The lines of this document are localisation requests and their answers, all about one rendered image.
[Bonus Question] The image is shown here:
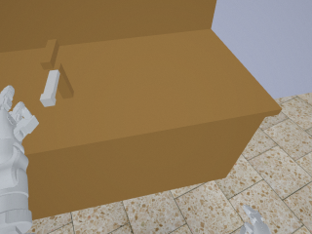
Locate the counter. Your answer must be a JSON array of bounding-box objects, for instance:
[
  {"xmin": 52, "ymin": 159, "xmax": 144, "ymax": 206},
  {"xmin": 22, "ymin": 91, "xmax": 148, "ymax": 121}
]
[{"xmin": 0, "ymin": 0, "xmax": 282, "ymax": 220}]

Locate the tap lever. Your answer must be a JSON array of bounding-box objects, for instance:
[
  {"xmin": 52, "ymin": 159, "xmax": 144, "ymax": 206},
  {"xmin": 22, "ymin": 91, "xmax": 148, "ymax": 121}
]
[{"xmin": 40, "ymin": 69, "xmax": 60, "ymax": 107}]

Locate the left robot forearm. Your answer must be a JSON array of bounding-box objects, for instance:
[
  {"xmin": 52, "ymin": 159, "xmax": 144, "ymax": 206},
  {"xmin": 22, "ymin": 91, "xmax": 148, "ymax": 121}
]
[{"xmin": 0, "ymin": 138, "xmax": 32, "ymax": 234}]

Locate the left robot hand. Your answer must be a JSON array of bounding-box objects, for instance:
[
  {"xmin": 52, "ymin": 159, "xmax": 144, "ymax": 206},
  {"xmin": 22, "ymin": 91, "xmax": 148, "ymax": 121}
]
[{"xmin": 0, "ymin": 85, "xmax": 39, "ymax": 144}]

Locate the right robot hand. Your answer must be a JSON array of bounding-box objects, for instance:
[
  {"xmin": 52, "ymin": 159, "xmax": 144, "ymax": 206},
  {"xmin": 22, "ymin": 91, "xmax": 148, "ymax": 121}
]
[{"xmin": 240, "ymin": 204, "xmax": 272, "ymax": 234}]

